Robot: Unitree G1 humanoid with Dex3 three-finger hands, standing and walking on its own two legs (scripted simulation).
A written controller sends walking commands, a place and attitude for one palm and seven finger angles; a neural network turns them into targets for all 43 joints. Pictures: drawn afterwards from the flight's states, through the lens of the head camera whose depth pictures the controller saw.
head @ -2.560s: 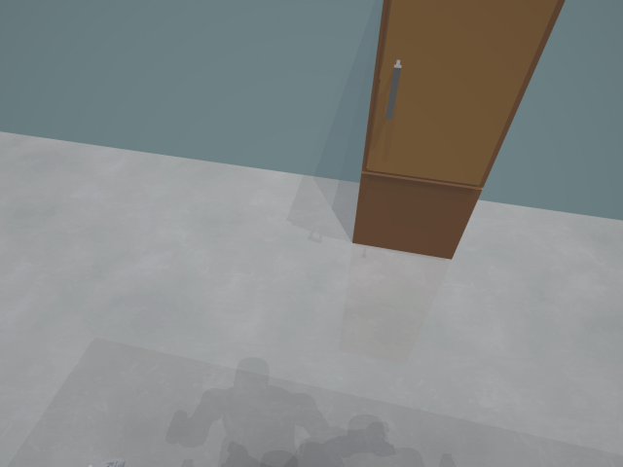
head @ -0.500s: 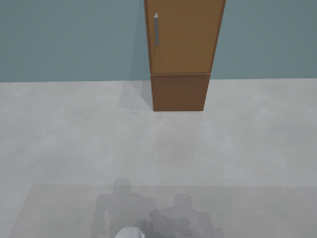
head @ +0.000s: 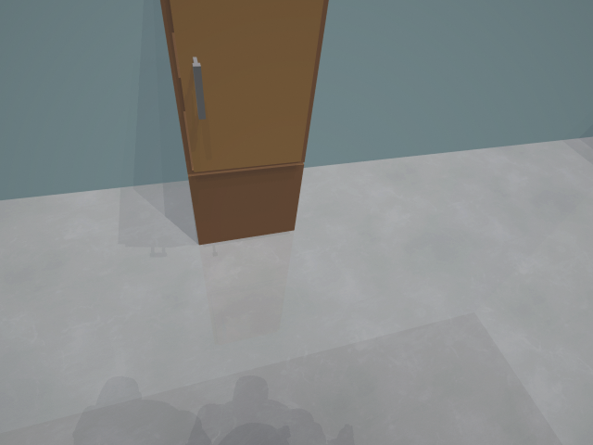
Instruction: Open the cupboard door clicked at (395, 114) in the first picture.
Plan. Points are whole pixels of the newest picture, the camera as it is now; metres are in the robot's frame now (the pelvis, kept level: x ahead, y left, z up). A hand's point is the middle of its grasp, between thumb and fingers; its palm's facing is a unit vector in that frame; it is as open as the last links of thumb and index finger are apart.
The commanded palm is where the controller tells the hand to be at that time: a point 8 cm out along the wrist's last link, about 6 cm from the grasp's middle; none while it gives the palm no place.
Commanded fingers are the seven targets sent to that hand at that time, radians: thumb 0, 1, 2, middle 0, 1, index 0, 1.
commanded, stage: walk to a spot facing it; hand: left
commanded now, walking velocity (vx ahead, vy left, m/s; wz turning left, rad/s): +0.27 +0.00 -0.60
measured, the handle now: (198, 88) +0.96 +0.36 -0.04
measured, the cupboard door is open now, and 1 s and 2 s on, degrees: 0 0 0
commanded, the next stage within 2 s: none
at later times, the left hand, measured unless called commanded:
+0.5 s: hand (260, 327) +0.36 +0.09 -0.19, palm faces -0.35 -0.92 -0.15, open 7.3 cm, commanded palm none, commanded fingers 0.00 0.90 0.90 -0.20 -0.30 -0.20 -0.30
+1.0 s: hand (224, 280) +0.45 +0.18 -0.18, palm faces -0.49 -0.84 -0.22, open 7.4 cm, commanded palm none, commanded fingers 0.00 0.90 0.90 -0.20 -0.30 -0.20 -0.30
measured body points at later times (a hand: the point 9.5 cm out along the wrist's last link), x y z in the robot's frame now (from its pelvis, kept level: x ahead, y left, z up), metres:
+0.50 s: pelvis +0.18 -0.02 -0.03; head +0.24 -0.03 +0.42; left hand +0.38 +0.14 -0.18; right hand +0.02 -0.21 -0.16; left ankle +0.09 +0.12 -0.63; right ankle +0.22 -0.10 -0.74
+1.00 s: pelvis +0.28 +0.03 +0.00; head +0.32 +0.04 +0.44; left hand +0.48 +0.23 -0.16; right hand +0.25 -0.23 -0.12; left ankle +0.35 +0.11 -0.74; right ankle +0.17 -0.06 -0.64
